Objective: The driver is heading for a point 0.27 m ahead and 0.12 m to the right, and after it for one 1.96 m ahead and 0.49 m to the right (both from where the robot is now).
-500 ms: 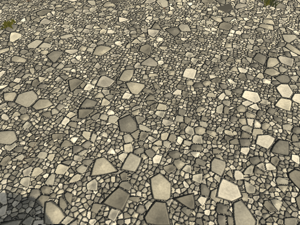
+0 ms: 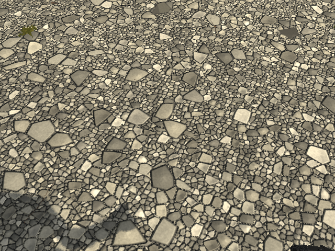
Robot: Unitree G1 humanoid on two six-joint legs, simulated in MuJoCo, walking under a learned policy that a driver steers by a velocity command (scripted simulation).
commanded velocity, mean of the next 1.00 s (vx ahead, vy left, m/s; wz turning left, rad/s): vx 0.44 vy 0.00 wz -0.44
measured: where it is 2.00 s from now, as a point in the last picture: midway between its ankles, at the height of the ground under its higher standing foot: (216, 220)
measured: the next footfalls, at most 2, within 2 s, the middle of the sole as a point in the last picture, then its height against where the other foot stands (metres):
right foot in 0.44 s outside the picture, level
left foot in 0.90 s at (195, 199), level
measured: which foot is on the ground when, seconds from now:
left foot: down 0.00-0.46, up 0.48-0.88, down 0.90-1.00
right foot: up 0.00-0.42, down 0.44-0.90, up 0.92-1.00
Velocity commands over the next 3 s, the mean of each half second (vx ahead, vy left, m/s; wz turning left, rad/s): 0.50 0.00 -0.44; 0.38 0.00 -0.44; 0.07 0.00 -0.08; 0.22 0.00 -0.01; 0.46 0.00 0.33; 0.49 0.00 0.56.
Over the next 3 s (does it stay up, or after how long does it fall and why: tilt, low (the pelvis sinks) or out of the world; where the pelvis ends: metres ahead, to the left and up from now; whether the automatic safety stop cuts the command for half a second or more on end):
stays up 1.10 -0.34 0.01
